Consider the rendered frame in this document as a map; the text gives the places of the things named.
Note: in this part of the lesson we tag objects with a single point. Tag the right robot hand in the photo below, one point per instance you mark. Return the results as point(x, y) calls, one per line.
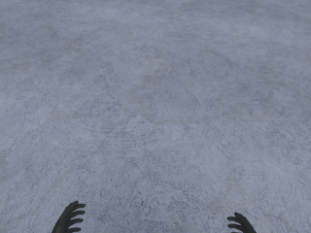
point(245, 227)

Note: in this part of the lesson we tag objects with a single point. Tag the left robot hand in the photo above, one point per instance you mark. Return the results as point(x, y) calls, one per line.
point(65, 221)

